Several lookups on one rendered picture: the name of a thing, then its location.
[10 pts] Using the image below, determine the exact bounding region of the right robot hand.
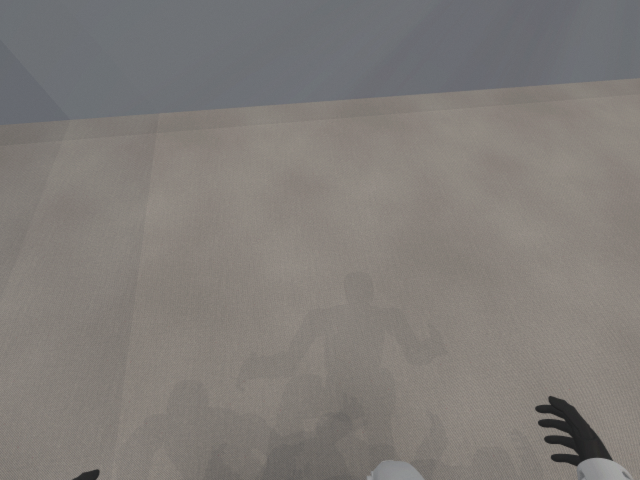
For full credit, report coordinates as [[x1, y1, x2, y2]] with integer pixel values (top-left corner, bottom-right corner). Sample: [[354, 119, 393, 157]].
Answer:
[[535, 396, 613, 466]]

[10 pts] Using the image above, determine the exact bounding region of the robot right forearm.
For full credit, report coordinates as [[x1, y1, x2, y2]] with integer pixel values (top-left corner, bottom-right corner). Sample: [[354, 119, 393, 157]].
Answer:
[[577, 458, 634, 480]]

